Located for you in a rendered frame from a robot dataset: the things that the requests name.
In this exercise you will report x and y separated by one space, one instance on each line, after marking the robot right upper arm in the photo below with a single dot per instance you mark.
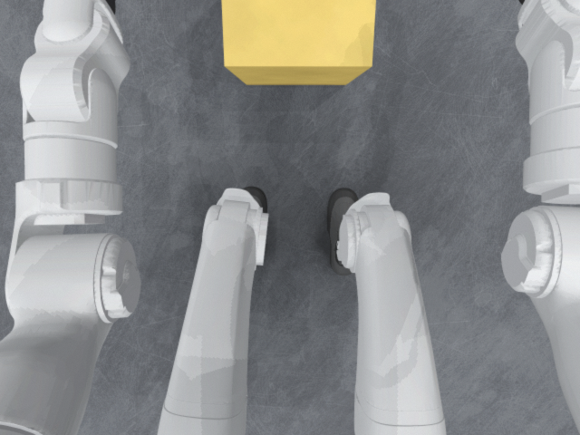
542 259

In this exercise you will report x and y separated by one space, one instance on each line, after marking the robot left upper arm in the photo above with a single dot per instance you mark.
65 292

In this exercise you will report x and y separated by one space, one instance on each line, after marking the robot left forearm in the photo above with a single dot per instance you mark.
70 92

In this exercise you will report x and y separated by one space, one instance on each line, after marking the right robot foot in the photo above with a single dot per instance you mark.
338 204

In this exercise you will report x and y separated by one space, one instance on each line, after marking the right robot shin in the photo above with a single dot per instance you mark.
373 199

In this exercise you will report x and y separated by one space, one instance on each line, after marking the robot right forearm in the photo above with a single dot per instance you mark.
549 42

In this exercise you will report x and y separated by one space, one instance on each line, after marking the carton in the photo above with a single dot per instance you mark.
298 42

